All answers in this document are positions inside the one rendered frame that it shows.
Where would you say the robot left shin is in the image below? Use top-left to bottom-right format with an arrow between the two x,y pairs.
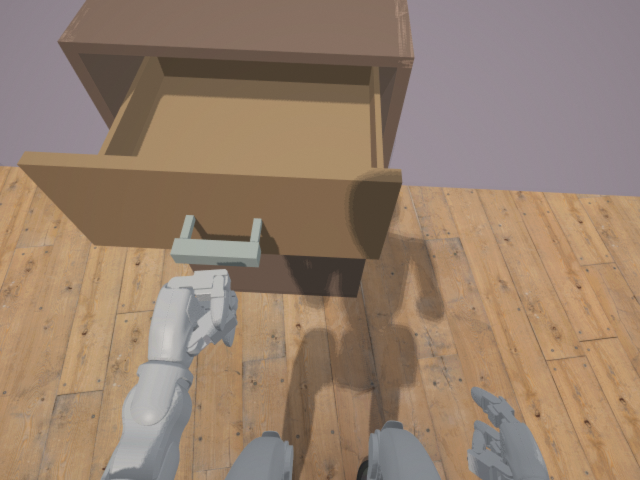
261,431 -> 281,439

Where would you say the left robot hand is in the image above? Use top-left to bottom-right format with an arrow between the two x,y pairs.
148,269 -> 238,369

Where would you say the drawer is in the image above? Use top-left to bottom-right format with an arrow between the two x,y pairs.
17,56 -> 402,260

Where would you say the right robot thigh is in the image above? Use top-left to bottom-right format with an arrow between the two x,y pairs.
368,428 -> 441,480

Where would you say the handle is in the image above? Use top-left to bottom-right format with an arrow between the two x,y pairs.
170,215 -> 262,267

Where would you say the robot left forearm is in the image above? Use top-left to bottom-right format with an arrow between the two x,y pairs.
100,361 -> 194,480

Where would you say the right robot hand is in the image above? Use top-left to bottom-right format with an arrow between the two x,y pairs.
467,387 -> 550,480

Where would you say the cabinet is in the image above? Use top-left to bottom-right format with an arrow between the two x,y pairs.
57,0 -> 415,298

